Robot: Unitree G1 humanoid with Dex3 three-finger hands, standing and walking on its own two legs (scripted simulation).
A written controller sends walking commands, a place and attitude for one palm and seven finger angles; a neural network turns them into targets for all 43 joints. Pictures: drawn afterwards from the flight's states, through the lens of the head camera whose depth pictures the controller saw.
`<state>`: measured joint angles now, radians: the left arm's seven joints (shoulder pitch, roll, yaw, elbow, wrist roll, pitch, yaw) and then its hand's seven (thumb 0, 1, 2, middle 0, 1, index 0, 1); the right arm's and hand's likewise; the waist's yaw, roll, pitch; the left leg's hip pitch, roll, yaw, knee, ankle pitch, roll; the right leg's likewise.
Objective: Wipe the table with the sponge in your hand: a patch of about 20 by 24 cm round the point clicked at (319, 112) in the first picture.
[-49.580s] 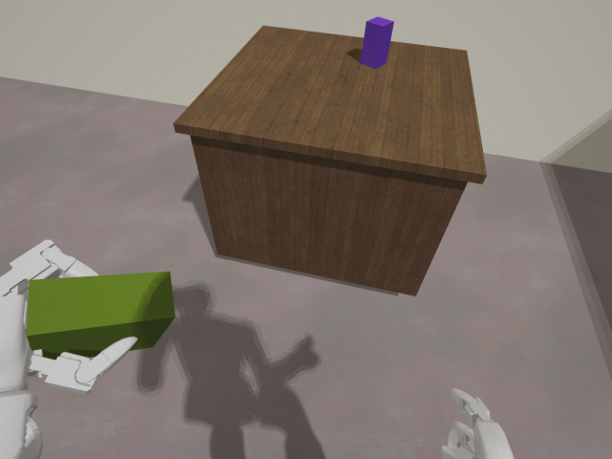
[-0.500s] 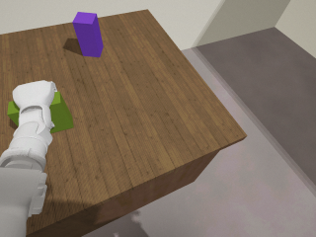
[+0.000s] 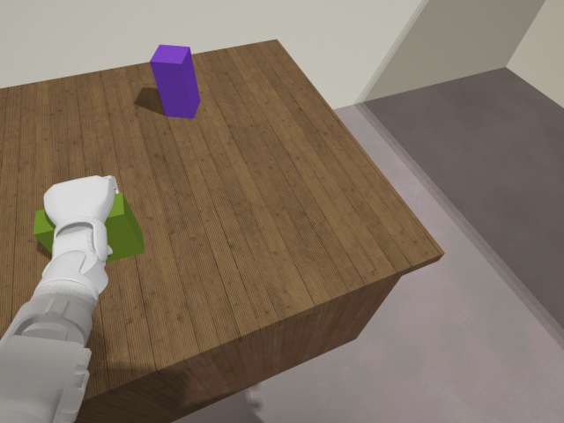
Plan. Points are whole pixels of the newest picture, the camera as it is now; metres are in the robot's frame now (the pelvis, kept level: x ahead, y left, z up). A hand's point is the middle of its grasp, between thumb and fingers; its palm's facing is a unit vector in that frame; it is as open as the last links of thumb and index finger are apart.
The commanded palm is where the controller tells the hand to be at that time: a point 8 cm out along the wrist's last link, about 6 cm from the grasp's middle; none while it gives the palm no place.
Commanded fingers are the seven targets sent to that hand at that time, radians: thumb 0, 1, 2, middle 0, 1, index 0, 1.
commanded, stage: wipe back along the first lane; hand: left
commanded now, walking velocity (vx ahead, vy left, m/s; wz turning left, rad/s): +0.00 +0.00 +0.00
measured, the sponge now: (99, 239) +0.40 +0.31 -0.02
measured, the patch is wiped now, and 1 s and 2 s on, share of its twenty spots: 1.00 1.00 1.00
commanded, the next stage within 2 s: lift the sponge slowly off the table in 1.18 s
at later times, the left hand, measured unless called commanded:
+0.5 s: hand (99, 251) +0.36 +0.28 +0.01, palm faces -0.06 -0.02 -1.00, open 9.2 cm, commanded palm +0.31 +0.27 +0.04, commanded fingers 0.00 0.10 1.30 -1.20 -1.60 -1.20 -1.60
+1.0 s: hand (107, 275) +0.32 +0.26 +0.01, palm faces -0.06 -0.02 -1.00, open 9.2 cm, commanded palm +0.27 +0.24 +0.05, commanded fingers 0.00 0.10 1.30 -1.20 -1.60 -1.20 -1.60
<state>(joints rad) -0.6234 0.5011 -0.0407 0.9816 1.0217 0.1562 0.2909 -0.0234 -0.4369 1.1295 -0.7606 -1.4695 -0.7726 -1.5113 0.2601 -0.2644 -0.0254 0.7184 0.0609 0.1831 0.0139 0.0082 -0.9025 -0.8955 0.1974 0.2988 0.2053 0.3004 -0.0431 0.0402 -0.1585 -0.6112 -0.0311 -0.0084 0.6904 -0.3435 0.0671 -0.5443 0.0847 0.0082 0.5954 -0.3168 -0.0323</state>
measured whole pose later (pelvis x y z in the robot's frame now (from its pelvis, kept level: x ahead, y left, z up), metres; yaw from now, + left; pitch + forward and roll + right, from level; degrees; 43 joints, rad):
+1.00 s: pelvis +0.00 -0.01 +0.01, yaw +1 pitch +8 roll -1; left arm -0.26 0.35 -0.17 0.56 0.99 0.33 0.29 0.02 -0.43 1.12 -0.75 -1.48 -0.77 -1.51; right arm 0.14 -0.25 0.00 0.66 0.08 0.18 0.00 0.01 -0.90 -0.90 0.20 0.30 0.20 0.30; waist 0.04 0.06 -0.14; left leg -0.44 -0.05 -0.01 0.62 -0.32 0.06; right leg -0.39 0.07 0.01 0.57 -0.32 -0.04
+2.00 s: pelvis -0.01 -0.02 +0.02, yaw +0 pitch +3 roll +0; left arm -0.06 0.34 -0.16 0.34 0.96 0.30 0.22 0.00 -0.46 1.11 -0.80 -1.42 -0.83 -1.43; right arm 0.09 -0.25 -0.01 0.70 0.06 0.14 -0.03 0.01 -0.90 -0.90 0.20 0.30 0.20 0.30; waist 0.07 0.08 -0.08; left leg -0.30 -0.04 0.00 0.52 -0.27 0.04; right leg -0.26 0.08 0.03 0.49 -0.28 -0.06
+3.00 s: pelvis -0.02 -0.03 +0.02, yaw +0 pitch -2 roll +0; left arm -0.09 0.42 -0.14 0.14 0.91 0.36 0.06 -0.01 -0.47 1.11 -0.81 -1.41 -0.84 -1.42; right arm 0.01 -0.26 0.02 0.71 0.07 0.13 -0.05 0.01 -0.90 -0.90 0.20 0.30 0.20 0.30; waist 0.09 0.09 -0.03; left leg -0.15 -0.03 -0.01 0.40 -0.21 0.04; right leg -0.12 0.08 0.03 0.37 -0.22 -0.07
